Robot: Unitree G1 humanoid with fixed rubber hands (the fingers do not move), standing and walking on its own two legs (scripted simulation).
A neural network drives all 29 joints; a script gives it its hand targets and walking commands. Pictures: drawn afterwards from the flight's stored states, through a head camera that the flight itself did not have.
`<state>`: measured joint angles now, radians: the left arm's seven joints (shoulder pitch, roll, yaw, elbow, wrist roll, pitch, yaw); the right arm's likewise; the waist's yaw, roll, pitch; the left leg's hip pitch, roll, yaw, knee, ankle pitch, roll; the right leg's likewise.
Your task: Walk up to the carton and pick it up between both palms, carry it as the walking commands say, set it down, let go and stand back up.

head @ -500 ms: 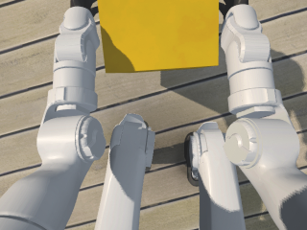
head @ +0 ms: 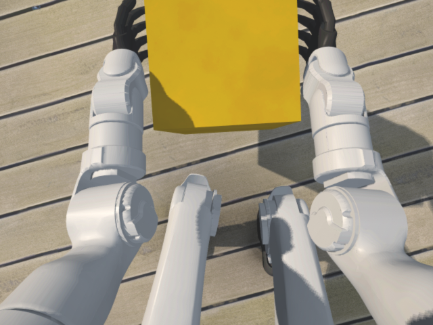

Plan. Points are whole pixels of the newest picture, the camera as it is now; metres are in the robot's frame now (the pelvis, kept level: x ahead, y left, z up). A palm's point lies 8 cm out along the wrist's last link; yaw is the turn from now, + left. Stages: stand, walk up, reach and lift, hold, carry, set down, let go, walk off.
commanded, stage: reach and lift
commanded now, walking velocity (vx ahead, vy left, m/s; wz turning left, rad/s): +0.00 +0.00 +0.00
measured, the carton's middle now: (224, 70) +0.51 +0.07 -0.16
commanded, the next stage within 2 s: none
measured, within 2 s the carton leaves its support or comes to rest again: neither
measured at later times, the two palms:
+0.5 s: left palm (109, 47) +0.48 +0.21 -0.02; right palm (343, 42) +0.51 -0.08 -0.01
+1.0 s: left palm (82, 35) +0.46 +0.21 +0.06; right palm (387, 26) +0.49 -0.08 +0.07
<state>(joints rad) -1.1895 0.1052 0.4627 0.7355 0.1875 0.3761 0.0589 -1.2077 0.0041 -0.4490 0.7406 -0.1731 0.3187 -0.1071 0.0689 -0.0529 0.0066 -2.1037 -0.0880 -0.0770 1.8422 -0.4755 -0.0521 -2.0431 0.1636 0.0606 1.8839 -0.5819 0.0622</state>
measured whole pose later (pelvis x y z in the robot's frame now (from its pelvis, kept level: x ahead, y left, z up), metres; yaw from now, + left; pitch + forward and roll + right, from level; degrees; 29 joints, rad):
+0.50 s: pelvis +0.01 +0.00 +0.05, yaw +0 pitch +40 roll -2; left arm -1.06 0.04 0.48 0.69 0.22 0.39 0.05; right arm -1.08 0.05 -0.46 0.71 -0.20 0.32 -0.09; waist 0.06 -0.05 -0.08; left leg -1.92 -0.10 -0.09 1.68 -0.46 -0.05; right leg -1.86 0.16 0.08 1.71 -0.56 0.06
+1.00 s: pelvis +0.02 +0.00 +0.12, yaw +1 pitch +37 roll -1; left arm -0.90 -0.01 0.47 0.66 0.23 0.36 0.05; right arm -0.92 0.09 -0.44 0.69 -0.21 0.30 -0.08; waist 0.05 -0.05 -0.13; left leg -1.67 -0.10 -0.11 1.47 -0.44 -0.05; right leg -1.61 0.16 0.10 1.50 -0.53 0.04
